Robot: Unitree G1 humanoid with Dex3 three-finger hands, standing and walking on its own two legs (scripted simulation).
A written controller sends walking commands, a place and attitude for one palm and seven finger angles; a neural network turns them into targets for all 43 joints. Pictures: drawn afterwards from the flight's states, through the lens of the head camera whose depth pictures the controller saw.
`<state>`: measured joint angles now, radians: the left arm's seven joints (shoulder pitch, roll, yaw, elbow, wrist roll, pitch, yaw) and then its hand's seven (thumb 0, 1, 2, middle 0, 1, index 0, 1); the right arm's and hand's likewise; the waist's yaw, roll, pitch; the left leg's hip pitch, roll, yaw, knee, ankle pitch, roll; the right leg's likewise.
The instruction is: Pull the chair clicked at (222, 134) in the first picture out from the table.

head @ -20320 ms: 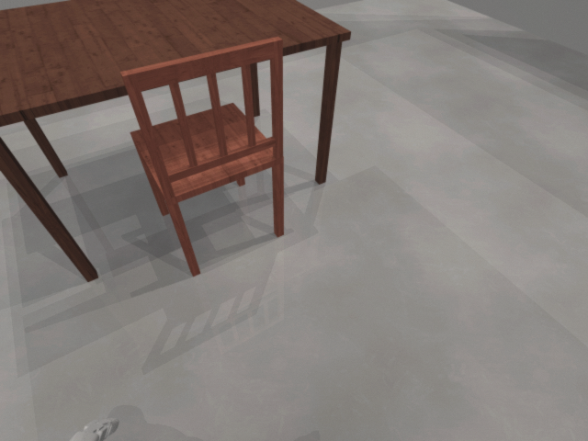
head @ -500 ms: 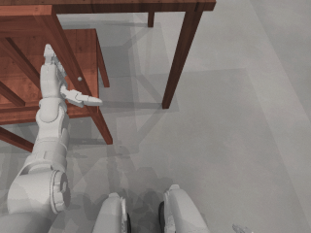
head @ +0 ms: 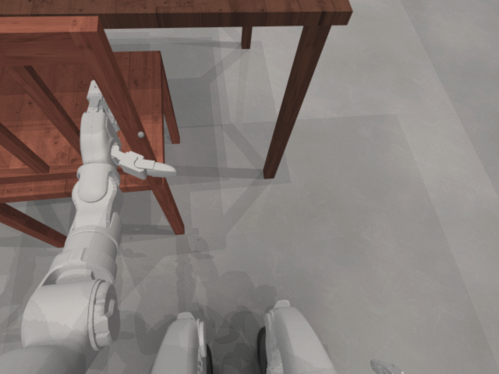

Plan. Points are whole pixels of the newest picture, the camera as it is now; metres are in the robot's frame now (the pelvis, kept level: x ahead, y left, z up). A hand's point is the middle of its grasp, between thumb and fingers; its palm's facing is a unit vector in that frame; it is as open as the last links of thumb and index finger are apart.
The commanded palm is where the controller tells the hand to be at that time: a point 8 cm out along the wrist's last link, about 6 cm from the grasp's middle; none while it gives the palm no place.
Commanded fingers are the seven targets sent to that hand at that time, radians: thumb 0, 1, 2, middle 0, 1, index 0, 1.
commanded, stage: hook a spindle and tug to test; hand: left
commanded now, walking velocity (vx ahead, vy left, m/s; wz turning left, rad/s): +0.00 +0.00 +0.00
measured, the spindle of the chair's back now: out of the picture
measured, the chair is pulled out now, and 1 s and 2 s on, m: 0.00 0.01 0.07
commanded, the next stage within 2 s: step backward, pulling the chair out in 1.32 s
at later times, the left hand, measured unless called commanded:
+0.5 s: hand (138, 133) +0.48 +0.14 +0.03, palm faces +0.09 -1.00 -0.02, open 9.5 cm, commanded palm +0.45 +0.18 +0.02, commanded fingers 0.00 0.62 0.78 -0.50 -1.45 -0.50 -1.45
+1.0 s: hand (139, 138) +0.47 +0.14 +0.03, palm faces +0.08 -1.00 -0.02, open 6.1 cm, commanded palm +0.43 +0.18 +0.02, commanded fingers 0.00 0.90 0.90 -0.50 -1.45 -0.50 -1.45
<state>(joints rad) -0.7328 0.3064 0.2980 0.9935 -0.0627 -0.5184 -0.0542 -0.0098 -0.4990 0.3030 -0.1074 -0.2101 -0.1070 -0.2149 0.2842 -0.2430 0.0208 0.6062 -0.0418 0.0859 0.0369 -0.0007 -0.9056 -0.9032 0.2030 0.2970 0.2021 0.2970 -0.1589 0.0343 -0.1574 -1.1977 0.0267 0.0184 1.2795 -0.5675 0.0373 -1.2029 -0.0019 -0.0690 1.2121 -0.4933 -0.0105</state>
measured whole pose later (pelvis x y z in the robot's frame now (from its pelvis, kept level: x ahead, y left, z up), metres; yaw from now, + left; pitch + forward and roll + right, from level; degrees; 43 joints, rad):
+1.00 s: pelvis +0.02 -0.01 +0.01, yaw +0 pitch +28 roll -2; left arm -0.57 0.27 0.26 0.81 -0.11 -0.49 -0.03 0.02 0.65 0.77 -0.37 -1.40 -0.35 -1.44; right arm 0.29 -0.23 0.00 0.60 -0.03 0.08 0.05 0.00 -0.91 -0.90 0.20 0.30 0.20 0.30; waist -0.13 0.03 -0.17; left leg -1.13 0.03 0.02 1.22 -0.58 0.02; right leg -1.14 0.01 -0.06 1.17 -0.51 -0.02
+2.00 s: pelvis +0.01 +0.00 +0.10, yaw -1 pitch +13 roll -1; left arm -0.46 0.21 0.12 0.94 -0.09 -0.29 0.06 0.12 0.62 0.75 -0.30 -1.00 -0.50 -1.45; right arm 0.27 -0.22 0.01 0.63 0.03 0.14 -0.10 0.00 -0.91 -0.90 0.20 0.30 0.20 0.30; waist -0.10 0.01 0.03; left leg -0.54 0.01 0.06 0.63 -0.31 0.03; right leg -0.56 0.01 -0.02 0.58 -0.23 0.00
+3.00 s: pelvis -0.06 -0.02 +0.09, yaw +0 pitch +4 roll +1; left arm -0.52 0.15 0.00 1.09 -0.07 -0.27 0.07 0.12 0.56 0.79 -0.33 -1.10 -0.50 -1.45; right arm 0.22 -0.20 0.04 0.73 0.05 -0.03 -0.13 0.00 -0.90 -0.90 0.21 0.30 0.20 0.30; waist -0.06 0.03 0.10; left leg -0.51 0.01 0.05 0.68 -0.26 0.01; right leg -0.55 -0.01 -0.04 0.66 -0.19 -0.04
